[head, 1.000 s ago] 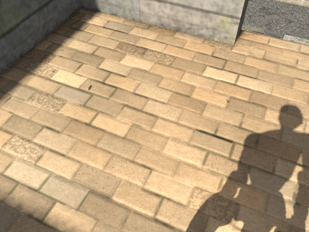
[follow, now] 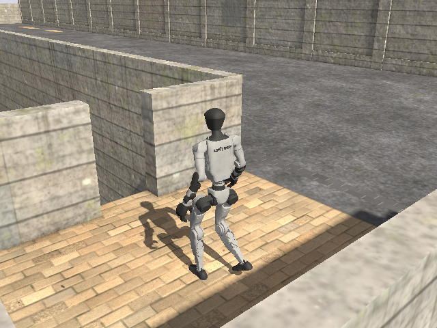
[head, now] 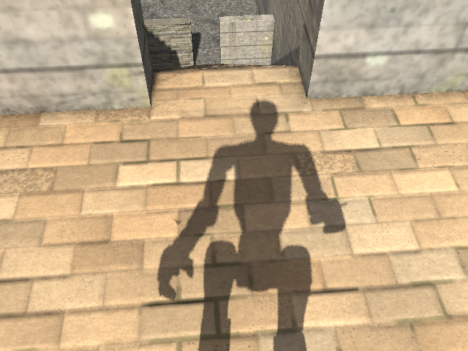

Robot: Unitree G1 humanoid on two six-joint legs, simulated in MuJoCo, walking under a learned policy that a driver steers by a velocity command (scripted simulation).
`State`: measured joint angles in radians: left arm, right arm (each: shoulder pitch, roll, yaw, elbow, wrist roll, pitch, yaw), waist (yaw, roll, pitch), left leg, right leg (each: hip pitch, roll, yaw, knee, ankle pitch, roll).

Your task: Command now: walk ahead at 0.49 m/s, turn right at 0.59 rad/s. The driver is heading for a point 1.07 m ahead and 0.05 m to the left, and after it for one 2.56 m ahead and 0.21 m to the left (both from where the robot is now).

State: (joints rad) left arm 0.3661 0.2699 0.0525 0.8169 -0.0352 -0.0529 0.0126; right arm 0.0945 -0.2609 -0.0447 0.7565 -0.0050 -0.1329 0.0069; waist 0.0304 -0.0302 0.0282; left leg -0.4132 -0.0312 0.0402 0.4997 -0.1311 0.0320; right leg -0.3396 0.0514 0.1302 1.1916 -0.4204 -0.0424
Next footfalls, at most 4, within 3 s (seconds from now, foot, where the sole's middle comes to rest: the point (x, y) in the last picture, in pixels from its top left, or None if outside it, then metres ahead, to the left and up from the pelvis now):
0.40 right None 0.36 -0.20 -0.77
0.96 left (237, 280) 0.66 0.04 -0.77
1.46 right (270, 192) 0.99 -0.07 -0.77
1.90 left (184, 167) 1.10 0.24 -0.76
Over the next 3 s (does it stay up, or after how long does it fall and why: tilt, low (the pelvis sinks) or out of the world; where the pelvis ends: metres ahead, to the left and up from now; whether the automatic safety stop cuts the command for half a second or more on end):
stays up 1.09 0.16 0.01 its command is cut before an obstacle after 1.8 s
